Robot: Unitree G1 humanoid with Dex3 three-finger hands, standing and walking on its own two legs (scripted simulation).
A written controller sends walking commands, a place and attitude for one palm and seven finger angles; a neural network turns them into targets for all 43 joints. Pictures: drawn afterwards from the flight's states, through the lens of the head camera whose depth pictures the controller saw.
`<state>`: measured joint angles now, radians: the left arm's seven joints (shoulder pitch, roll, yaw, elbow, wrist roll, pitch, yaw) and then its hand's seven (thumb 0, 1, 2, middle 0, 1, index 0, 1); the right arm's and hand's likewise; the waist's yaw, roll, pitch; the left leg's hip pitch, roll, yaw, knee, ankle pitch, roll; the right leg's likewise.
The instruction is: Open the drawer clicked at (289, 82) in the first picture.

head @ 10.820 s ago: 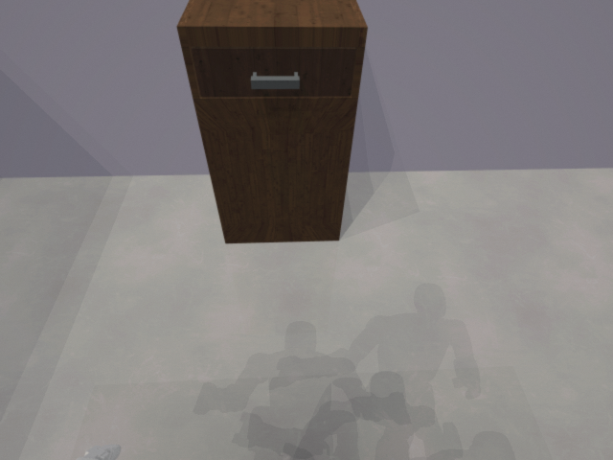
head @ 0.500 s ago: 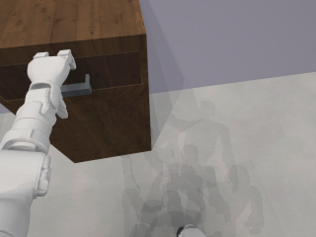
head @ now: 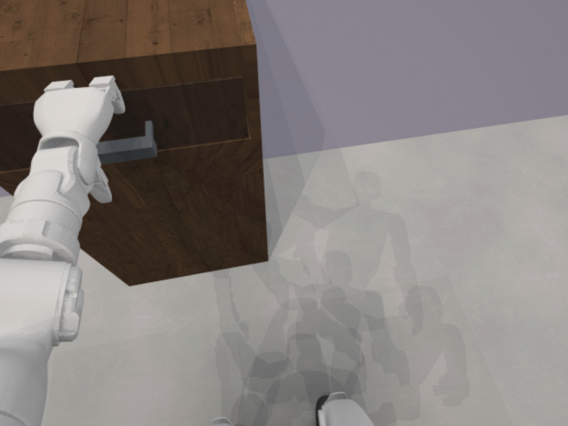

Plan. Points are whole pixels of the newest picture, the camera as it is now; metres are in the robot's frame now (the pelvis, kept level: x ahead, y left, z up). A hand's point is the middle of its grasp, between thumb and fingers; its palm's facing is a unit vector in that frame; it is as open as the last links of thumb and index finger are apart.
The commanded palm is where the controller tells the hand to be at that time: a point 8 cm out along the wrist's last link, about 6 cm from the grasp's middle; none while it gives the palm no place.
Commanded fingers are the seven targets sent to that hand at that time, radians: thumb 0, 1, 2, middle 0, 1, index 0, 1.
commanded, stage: move the hooked fingers above the handle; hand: left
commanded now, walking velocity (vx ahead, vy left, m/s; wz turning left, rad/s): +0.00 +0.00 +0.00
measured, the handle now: (112, 141) +0.56 +0.24 +0.01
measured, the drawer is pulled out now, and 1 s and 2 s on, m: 0.00 0.00 0.00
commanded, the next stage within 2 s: lower the fingers behind the handle in 0.74 s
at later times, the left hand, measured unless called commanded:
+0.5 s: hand (93, 144) +0.51 +0.24 +0.06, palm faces -0.05 +0.00 -1.00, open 13.8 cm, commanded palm +0.50 +0.23 +0.12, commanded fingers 0.00 -0.50 0.30 -0.30 -1.20 -0.30 -1.20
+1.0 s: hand (87, 152) +0.50 +0.24 +0.06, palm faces -0.08 +0.00 -1.00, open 13.8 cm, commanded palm +0.49 +0.24 +0.11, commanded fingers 0.00 -0.50 0.30 -0.30 -1.20 -0.30 -1.20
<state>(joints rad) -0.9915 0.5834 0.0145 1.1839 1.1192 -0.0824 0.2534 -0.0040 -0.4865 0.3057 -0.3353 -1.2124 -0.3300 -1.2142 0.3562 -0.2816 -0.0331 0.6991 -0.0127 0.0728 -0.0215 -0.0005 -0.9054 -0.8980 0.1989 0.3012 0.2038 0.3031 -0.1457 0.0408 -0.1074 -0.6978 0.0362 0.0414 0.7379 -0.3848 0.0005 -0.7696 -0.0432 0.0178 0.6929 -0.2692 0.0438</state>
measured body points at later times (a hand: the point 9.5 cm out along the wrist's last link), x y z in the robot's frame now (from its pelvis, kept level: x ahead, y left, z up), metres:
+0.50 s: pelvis +0.01 +0.00 +0.00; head +0.12 -0.01 +0.44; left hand +0.51 +0.23 +0.12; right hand -0.01 -0.28 -0.13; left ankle -0.03 +0.12 -0.71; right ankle +0.02 -0.15 -0.71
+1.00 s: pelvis +0.02 -0.01 +0.01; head +0.12 -0.02 +0.44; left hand +0.50 +0.24 +0.11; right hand +0.04 -0.29 -0.13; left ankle -0.03 +0.12 -0.71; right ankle +0.02 -0.15 -0.71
